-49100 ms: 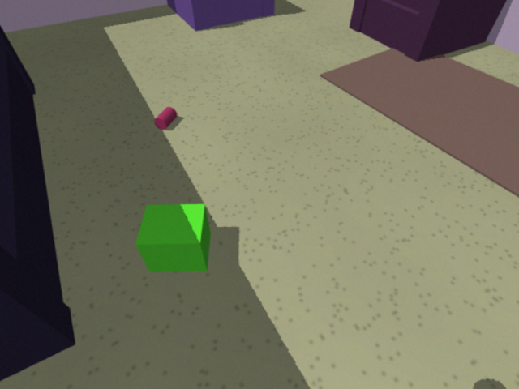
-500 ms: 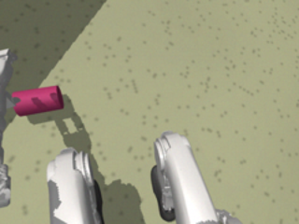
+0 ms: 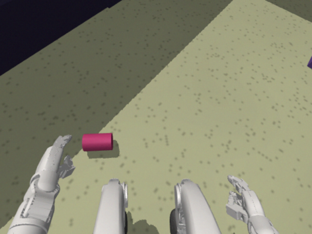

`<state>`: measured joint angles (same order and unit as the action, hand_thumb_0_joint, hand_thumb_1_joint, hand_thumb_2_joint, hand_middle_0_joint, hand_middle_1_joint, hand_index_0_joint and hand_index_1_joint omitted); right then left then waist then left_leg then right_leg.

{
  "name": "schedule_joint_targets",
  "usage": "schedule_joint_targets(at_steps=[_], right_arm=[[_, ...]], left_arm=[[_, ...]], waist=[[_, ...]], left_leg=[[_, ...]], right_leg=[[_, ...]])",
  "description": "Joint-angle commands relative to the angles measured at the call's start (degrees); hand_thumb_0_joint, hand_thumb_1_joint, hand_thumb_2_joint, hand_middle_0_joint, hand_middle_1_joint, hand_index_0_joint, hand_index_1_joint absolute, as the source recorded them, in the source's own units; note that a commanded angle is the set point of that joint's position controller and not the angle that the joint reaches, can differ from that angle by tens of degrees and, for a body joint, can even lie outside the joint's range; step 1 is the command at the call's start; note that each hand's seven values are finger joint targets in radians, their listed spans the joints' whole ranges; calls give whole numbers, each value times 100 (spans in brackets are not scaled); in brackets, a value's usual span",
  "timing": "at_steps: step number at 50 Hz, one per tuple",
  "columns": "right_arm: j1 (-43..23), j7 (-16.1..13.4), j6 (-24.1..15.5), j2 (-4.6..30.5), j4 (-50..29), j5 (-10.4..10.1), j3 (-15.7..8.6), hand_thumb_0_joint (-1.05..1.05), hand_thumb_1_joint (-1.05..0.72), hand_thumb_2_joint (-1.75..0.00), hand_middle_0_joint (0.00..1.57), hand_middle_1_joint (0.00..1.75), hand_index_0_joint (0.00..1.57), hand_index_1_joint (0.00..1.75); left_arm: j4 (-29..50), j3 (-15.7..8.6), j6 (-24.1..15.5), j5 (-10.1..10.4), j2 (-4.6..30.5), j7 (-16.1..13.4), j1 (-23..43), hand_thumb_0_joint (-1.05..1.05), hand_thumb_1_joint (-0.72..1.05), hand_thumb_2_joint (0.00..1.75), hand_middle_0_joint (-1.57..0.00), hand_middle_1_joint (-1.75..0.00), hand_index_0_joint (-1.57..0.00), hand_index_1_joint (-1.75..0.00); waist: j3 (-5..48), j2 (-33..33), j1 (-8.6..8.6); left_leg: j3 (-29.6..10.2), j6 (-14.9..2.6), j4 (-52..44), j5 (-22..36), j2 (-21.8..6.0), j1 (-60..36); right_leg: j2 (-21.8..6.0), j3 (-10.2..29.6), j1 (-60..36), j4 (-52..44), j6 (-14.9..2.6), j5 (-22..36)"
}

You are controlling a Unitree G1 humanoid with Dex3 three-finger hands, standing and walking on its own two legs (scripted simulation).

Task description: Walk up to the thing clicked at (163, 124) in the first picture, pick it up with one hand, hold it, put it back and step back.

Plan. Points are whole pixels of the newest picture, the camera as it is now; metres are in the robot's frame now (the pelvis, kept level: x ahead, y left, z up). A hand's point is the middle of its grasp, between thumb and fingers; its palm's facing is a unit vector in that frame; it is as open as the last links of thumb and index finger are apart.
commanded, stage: home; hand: left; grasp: from above
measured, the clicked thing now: (98, 142) +0.53 +0.25 -0.51
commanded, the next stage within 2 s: none
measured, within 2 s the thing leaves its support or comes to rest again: neither
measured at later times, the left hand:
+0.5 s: hand (49, 187) +0.24 +0.19 +0.09, palm faces +0.10 -0.97 -0.22, open 7.4 cm
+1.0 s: hand (49, 194) +0.22 +0.18 +0.11, palm faces +0.11 -0.97 -0.21, open 7.4 cm
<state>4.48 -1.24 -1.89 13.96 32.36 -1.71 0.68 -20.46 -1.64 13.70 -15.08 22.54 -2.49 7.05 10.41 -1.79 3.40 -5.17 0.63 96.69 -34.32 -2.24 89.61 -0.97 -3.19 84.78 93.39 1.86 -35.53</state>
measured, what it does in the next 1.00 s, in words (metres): rises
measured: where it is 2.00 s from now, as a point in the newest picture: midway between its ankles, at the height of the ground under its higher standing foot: outside the picture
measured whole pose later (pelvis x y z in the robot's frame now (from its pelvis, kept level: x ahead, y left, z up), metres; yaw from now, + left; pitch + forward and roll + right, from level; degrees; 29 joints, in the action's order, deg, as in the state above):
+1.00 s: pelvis +0.07 -0.01 +0.16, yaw +4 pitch +10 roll -3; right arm 15.3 -10.0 -13.2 12.6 31.0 0.0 2.1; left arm 7.0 -1.5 25.9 2.5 12.6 -1.0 -28.2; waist 8.6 -2.7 1.8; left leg -3.5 1.3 57.7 -27.7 -2.5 39.8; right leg -1.0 -3.8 35.2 53.9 1.1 -28.3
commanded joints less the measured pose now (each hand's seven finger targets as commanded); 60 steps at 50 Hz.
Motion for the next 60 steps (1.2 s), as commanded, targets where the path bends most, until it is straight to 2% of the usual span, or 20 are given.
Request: schedule_joint_targets(at_steps=[1, 2, 4, 10, 11, 13, 14, 15, 16, 18, 22, 25, 27, 33, 35, 37, 42, 48, 57, 60], right_arm=[[277, -264, -394, 836, -651, -39, -324, 0, -90, -90, 20, 30, 20, 30], [280, -303, -430, 787, -673, -38, -293, 0, -90, -90, 20, 30, 20, 30], [303, -380, -488, 741, -717, -51, -226, 0, -90, -90, 20, 30, 20, 30], [545, -685, -709, 587, -770, -50, -95, 0, -90, -90, 20, 30, 20, 30], [582, -732, -756, 544, -780, -51, -62, 0, -90, -90, 20, 30, 20, 30], [672, -808, -839, 542, -779, -29, -60, 0, -90, -90, 20, 30, 20, 30], [696, -842, -872, 499, -846, -22, -40, 0, -90, -90, 20, 30, 20, 30], [764, -864, -908, 509, -866, -9, -36, 0, -90, -90, 20, 30, 20, 30], [768, -895, -939, 494, -926, -8, -37, 0, -90, -90, 20, 30, 20, 30], [811, -940, -1001, 468, -988, 4, -45, 0, -90, -90, 20, 30, 20, 30], [864, -1009, -1117, 440, -1091, 33, -69, 0, -90, -90, 20, 30, 20, 30], [874, -1019, -1185, 461, -1152, 47, -82, 0, -90, -90, 20, 30, 20, 30], [896, -1027, -1232, 468, -1151, 76, -129, 0, -90, -90, 20, 30, 20, 30], [812, -1027, -1381, 519, -1127, 126, -148, 0, -90, -90, 20, 30, 20, 30], [839, -1018, -1421, 540, -1113, 136, -176, 0, -90, -90, 20, 30, 20, 30], [827, -1010, -1441, 554, -1083, 140, -197, 0, -90, -90, 20, 30, 20, 30], [809, -986, -1475, 561, -1037, 155, -194, 0, -90, -90, 20, 30, 20, 30], [757, -982, -1481, 565, -1032, 162, -187, 0, -90, -90, 20, 30, 20, 30], [803, -997, -1498, 566, -1003, 158, -196, 0, -90, -90, 20, 30, 20, 30], [765, -1006, -1496, 553, -1040, 150, -194, 0, -90, -90, 20, 30, 20, 30]], left_arm=[[1532, -517, 30, 646, 761, -251, 415, 0, 90, 90, -20, -30, -20, -30], [1621, -430, 93, 752, 624, -259, 207, 0, 90, 90, -20, -30, -20, -30], [1780, -477, 249, 973, 530, -283, -120, 0, 90, 90, -20, -30, -20, -30], [2290, -513, 637, 1502, 88, -325, -1099, 0, 90, 90, -20, -30, -20, -30], [2425, -453, 685, 1568, -39, -313, -1277, 0, 90, 90, -20, -30, -20, -30], [2625, -586, 752, 1687, -35, -311, -1545, 0, 90, 90, -20, -30, -20, -30], [2729, -536, 795, 1726, -123, -296, -1851, 0, 90, 90, -20, -30, -20, -30], [2805, -500, 827, 1781, -223, -276, -1967, 0, 90, 90, -20, -30, -20, -30], [2995, -557, 850, 1806, -191, -271, -2120, 0, 90, 90, -20, -30, -20, -30], [3180, -510, 905, 1860, -291, -244, -2474, 0, 90, 90, -20, -30, -20, -30], [3664, -393, 994, 1851, -401, -172, -3152, 0, 90, 90, -20, -30, -20, -30], [3813, -332, 1045, 1863, -480, -98, -3447, 0, 90, 90, -20, -30, -20, -30], [3950, -346, 1044, 1861, -471, -40, -3531, 0, 90, 90, -20, -30, -20, -30], [3874, -351, 1005, 1806, -440, 66, -3410, 0, 90, 90, -20, -30, -20, -30], [3897, -318, 974, 1778, -448, 96, -3342, 0, 90, 90, -20, -30, -20, -30], [3891, -419, 956, 1758, -381, 103, -3393, 0, 90, 90, -20, -30, -20, -30], [3904, -351, 928, 1744, -401, 89, -3383, 0, 90, 90, -20, -30, -20, -30], [3784, -365, 939, 1739, -402, 78, -3454, 0, 90, 90, -20, -30, -20, -30], [3814, -367, 934, 1789, -420, 88, -3469, 0, 90, 90, -20, -30, -20, -30], [3833, -383, 934, 1761, -408, 77, -3471, 0, 90, 90, -20, -30, -20, -30]], waist=[[2352, -574, 148], [2223, -584, 200], [2067, -527, 130], [1606, -372, 122], [1495, -412, 134], [1439, -433, 65], [1337, -465, 50], [1270, -417, 81], [1215, -436, 11], [1041, -340, -5], [775, -343, -30], [459, -138, -47], [474, -158, -24], [161, 90, -23], [220, -20, 1], [310, -182, -46], [466, -161, -72], [284, -88, -101], [462, 19, -89], [367, -6, -134]], left_leg=[[-107, -156, -2209, 164, 63, -2997], [-55, -156, -2319, 244, 74, -3053], [-143, -141, -2693, 191, 64, -3402], [11, -128, -3385, 799, 88, -4073], [17, -114, -3510, 942, 92, -4205], [23, -100, -3727, 1250, 85, -4509], [79, -99, -3846, 1343, 105, -4636], [72, -95, -3970, 1417, 95, -4775], [75, -87, -4121, 1417, 100, -4904], [127, -96, -4320, 1520, 123, -5037], [219, -94, -4547, 1925, 154, -5332], [204, -110, -4721, 1918, 162, -5441], [224, -109, -4779, 1952, 165, -5553], [268, -146, -4840, 1712, 212, -5535], [302, -138, -4838, 1780, 221, -5621], [298, -108, -4854, 1920, 204, -5729], [260, -97, -4779, 2314, 199, -5814], [275, -103, -4820, 2064, 207, -5704], [304, -121, -4739, 2132, 202, -5740], [326, -116, -4754, 2032, 203, -5661]], right_leg=[[148, 91, -1749, -1926, -275, 586], [149, 106, -1921, -2085, -275, 648], [150, 113, -2244, -2390, -265, 650], [178, 118, -3313, -3279, -250, 1136], [181, 102, -3462, -3397, -252, 1245], [187, 73, -3786, -3582, -237, 1506], [198, 47, -3943, -3731, -231, 1575], [202, 34, -4064, -3830, -225, 1661], [215, 5, -4197, -3952, -222, 1654], [224, -26, -4447, -4214, -212, 1728], [257, -80, -4748, -4510, -218, 2023], [269, -142, -4841, -4681, -198, 1994], [277, -159, -4902, -4758, -190, 2001], [238, -159, -4920, -4916, -131, 1781], [225, -127, -4923, -4878, -141, 1859], [233, -142, -4976, -4806, -155, 1966], [224, -139, -5100, -4731, -160, 2332], [223, -132, -5067, -4814, -137, 2127], [219, -99, -5141, -4801, -115, 2222], [213, -97, -5074, -4815, -130, 2115]])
